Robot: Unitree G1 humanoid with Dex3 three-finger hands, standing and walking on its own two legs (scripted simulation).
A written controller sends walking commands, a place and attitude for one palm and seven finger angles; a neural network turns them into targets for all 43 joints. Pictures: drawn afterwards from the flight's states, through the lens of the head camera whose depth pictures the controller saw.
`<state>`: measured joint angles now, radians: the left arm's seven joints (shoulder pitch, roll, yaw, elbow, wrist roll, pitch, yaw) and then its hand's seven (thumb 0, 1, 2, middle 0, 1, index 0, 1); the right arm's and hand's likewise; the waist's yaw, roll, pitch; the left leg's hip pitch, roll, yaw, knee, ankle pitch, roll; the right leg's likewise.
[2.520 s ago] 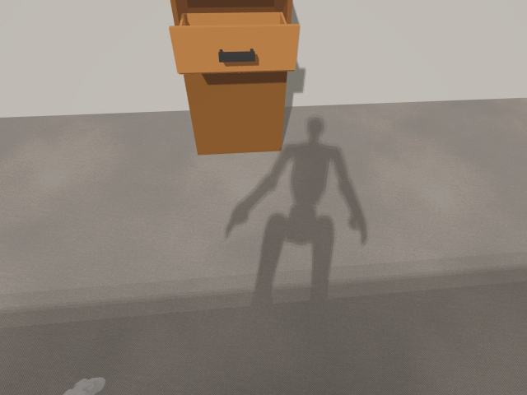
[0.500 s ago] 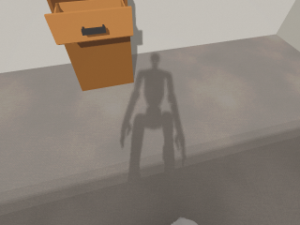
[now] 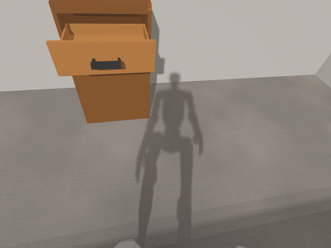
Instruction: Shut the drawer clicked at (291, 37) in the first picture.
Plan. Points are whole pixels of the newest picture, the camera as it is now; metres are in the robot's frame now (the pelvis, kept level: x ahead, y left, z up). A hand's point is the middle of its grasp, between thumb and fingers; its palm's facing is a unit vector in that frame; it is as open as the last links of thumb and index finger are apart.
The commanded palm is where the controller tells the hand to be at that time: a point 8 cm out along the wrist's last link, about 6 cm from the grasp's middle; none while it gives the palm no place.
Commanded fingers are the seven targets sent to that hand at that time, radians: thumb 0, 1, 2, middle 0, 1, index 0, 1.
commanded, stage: walk to a spot facing it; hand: left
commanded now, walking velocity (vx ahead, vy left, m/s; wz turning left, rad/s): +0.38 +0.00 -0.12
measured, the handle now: (106, 62) +0.82 +0.35 -0.02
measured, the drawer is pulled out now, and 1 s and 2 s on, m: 0.30 0.30 0.30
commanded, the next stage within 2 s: turn to face it in 0.46 s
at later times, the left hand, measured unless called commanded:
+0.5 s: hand (120, 192) +0.30 +0.17 -0.16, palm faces -0.16 -0.97 -0.17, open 7.3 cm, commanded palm none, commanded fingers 0.00 0.90 0.90 -0.20 -0.30 -0.20 -0.30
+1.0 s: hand (147, 154) +0.45 +0.10 -0.15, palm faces +0.01 -0.98 -0.19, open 7.2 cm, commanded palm none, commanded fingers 0.00 0.90 0.90 -0.20 -0.30 -0.20 -0.30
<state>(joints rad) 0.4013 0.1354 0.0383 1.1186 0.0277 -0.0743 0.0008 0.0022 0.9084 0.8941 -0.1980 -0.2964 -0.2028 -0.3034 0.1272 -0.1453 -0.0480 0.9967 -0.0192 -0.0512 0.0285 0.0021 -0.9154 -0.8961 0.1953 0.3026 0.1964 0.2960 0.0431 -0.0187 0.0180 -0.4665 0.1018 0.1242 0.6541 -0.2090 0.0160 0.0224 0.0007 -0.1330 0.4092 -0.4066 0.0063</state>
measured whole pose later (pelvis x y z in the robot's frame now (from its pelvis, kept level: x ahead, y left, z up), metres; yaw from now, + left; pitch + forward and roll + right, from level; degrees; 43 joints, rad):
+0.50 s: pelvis +0.21 +0.00 +0.01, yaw -10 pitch -1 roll +1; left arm 0.19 0.17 0.07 1.03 0.03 0.02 -0.04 0.00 0.92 0.90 -0.19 -0.30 -0.20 -0.30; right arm 0.45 -0.13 -0.03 1.12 -0.02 -0.07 -0.02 0.00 -0.92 -0.90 0.20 0.30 0.20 0.30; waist -0.03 -0.02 0.05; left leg 0.06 0.03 0.32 0.32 -0.35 0.00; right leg -0.58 -0.10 -0.10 0.78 -0.14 -0.01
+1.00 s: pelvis +0.34 -0.07 +0.01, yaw -2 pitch -1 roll +0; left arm 0.15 0.16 0.05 0.97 0.02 -0.02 0.02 -0.01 0.93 0.89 -0.20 -0.30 -0.20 -0.30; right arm 0.22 -0.17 -0.05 1.01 -0.02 0.04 0.00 0.01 -0.93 -0.90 0.20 0.30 0.20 0.30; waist -0.02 -0.01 0.02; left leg -0.45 0.10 0.11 0.87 -0.39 -0.04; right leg -0.20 -0.06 -0.33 0.50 -0.28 -0.08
